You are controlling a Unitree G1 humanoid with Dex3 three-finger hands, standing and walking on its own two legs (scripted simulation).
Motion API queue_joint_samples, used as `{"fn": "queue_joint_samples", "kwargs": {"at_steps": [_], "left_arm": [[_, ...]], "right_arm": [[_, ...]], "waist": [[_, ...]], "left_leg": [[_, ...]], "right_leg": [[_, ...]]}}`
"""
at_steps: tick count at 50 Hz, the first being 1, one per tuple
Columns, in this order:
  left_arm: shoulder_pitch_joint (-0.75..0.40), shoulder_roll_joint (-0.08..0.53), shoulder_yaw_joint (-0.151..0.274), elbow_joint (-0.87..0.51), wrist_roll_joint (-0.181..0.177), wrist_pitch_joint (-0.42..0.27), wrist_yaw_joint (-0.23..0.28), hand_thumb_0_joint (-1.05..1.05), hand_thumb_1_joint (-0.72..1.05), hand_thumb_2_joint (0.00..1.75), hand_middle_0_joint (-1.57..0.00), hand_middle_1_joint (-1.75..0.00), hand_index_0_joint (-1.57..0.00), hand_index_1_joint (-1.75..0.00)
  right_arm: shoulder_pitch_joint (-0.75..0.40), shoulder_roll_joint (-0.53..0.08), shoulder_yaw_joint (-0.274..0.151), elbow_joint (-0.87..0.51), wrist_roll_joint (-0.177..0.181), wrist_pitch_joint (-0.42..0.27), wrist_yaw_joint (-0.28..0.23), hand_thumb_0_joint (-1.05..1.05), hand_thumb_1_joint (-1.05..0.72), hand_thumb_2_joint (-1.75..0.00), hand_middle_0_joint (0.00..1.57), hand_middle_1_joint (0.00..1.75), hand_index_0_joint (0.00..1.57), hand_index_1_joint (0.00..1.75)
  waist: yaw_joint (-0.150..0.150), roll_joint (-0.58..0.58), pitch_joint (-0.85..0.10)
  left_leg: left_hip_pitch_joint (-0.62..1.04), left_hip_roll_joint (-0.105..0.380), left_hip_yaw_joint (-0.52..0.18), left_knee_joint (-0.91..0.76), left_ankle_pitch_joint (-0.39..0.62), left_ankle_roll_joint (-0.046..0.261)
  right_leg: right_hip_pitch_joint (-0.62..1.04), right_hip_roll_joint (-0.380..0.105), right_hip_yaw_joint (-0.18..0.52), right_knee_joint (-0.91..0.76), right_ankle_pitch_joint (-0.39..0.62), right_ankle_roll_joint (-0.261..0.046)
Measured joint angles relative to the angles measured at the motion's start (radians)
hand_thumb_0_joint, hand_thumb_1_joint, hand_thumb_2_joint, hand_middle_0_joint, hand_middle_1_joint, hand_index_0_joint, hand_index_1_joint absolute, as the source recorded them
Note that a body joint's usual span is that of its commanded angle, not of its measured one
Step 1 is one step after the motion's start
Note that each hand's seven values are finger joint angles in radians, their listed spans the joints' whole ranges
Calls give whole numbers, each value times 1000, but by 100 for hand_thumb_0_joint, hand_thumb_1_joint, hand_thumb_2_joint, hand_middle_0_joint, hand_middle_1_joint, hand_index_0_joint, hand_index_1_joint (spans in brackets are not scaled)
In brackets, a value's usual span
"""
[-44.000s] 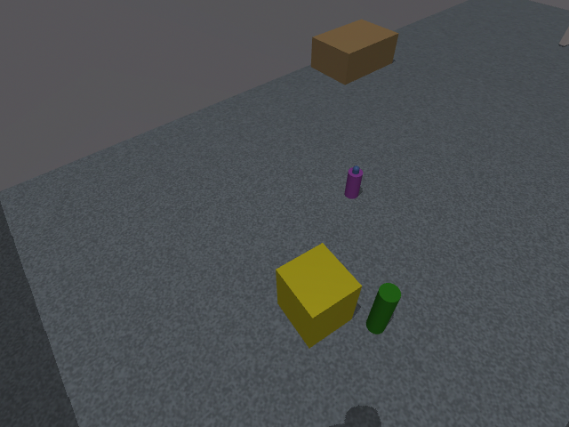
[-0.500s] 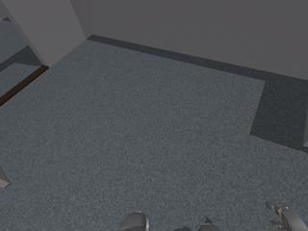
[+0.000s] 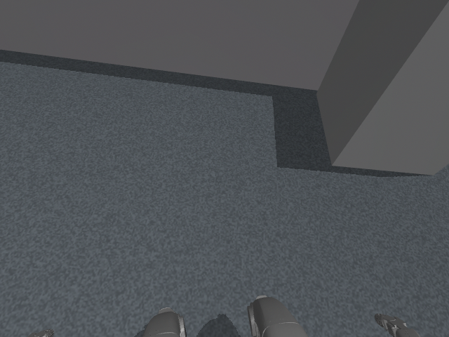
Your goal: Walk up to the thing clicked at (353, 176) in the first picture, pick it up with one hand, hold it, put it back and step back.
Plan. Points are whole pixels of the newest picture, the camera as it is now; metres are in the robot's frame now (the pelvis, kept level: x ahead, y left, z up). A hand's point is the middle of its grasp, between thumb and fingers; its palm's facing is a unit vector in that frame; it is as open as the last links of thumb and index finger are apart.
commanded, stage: walk up
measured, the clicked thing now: out of the picture -0.26 -1.41 -0.66
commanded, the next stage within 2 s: none
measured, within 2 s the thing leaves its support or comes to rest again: neither
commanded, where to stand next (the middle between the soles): +0.12 -0.08 m, yaw -31 degrees
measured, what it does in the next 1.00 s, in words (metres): steps on the spot, turning right: right foot, then left foot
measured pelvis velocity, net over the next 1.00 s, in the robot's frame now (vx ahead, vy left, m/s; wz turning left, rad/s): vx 0.05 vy -0.01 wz -0.70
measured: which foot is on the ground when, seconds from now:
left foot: down 0.00-0.36, up 0.38-0.84, down 0.86-1.00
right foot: up 0.00-0.32, down 0.34-0.86, up 0.88-1.00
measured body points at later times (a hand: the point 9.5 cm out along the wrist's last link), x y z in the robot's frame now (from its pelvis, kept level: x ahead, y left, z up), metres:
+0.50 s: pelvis -0.06 -0.03 +0.02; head -0.08 -0.05 +0.47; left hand +0.02 +0.30 -0.07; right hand -0.08 -0.38 -0.10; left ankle +0.06 +0.09 -0.64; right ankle -0.08 -0.13 -0.71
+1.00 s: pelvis +0.05 -0.01 +0.03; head +0.07 -0.03 +0.47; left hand +0.28 +0.23 -0.08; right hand -0.03 -0.33 -0.07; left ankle +0.11 +0.08 -0.71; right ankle -0.02 -0.11 -0.65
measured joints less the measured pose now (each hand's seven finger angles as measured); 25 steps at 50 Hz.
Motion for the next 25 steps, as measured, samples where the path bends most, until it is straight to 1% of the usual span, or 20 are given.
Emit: {"fn": "queue_joint_samples", "kwargs": {"at_steps": [4,8,12,15,16,17,18,19,20,21,22,23,25], "left_arm": [[43,-39,-1,21,17,33,-35,0,90,90,-21,-30,-20,-30],[59,-46,12,50,28,53,-57,0,90,90,-21,-30,-20,-30],[54,-44,29,56,26,50,-85,0,90,90,-21,-30,-20,-30],[63,-44,37,56,15,41,-101,0,90,90,-21,-30,-20,-30],[74,-44,40,54,14,35,-102,0,90,90,-21,-30,-20,-30],[92,-40,44,50,16,27,-101,0,90,90,-21,-30,-20,-30],[103,-44,48,50,21,21,-94,0,90,90,-21,-30,-20,-30],[120,-47,51,47,29,20,-86,0,90,90,-21,-30,-20,-30],[139,-50,52,46,36,23,-76,0,90,90,-21,-30,-20,-30],[157,-56,48,53,38,25,-67,0,90,90,-21,-30,-20,-30],[174,-64,42,66,37,24,-59,0,90,90,-21,-30,-20,-30],[191,-73,34,83,34,21,-53,0,90,90,-21,-30,-20,-30],[221,-88,21,110,28,11,-47,0,90,90,-21,-30,-20,-30]], "right_arm": [[47,-35,-16,19,7,-22,-22,1,-90,-90,21,30,20,30],[73,-65,-30,26,6,-44,-35,1,-90,-90,21,30,20,30],[83,-101,-42,33,-7,-46,-32,0,-90,-90,21,30,20,30],[87,-121,-55,51,-27,-30,-36,1,-90,-90,21,30,20,30],[88,-124,-59,59,-33,-20,-39,1,-90,-90,21,30,20,30],[89,-124,-61,67,-38,-9,-42,1,-90,-90,21,30,20,30],[86,-124,-65,79,-40,2,-47,1,-90,-90,21,30,20,30],[87,-120,-65,89,-32,15,-51,1,-90,-90,21,30,20,30],[89,-111,-61,96,-21,24,-51,1,-91,-90,20,30,20,30],[89,-103,-55,103,-10,28,-46,1,-91,-90,20,30,20,30],[84,-96,-49,109,-1,26,-39,1,-91,-90,20,30,20,30],[78,-90,-42,111,5,22,-30,1,-91,-90,20,30,20,30],[70,-77,-31,105,9,13,-15,1,-91,-90,20,30,20,30]], "waist": [[7,-3,-52],[1,-6,-73],[-5,20,-77],[-11,50,-103],[-9,56,-120],[0,55,-138],[12,69,-143],[27,76,-148],[44,75,-155],[60,74,-159],[72,78,-161],[79,85,-163],[80,94,-166]], "left_leg": [[37,16,93,-43,9,14],[64,44,165,-59,16,16],[62,93,203,-52,24,21],[45,119,207,-49,30,3],[34,124,207,-36,0,-6],[17,124,201,-3,-69,-20],[-3,124,168,48,-184,-33],[-28,107,120,121,-275,-47],[-51,75,72,199,-298,-59],[-66,46,36,254,-281,-62],[-75,26,10,290,-243,-61],[-83,12,-11,318,-199,-60],[-94,-11,-40,364,-122,-58]], "right_leg": [[57,-11,15,-59,5,15],[88,-40,-5,-115,-18,17],[121,-82,-80,-224,-85,1],[189,-96,-143,-329,-87,-21],[226,-95,-163,-386,-75,-28],[264,-91,-171,-449,-67,-32],[273,-76,-172,-465,-34,-28],[271,-66,-166,-457,-29,-31],[271,-59,-153,-452,-34,-42],[279,-52,-138,-465,-37,-53],[294,-43,-125,-493,-26,-59],[311,-33,-115,-530,-8,-60],[340,-17,-97,-600,21,-55]]}}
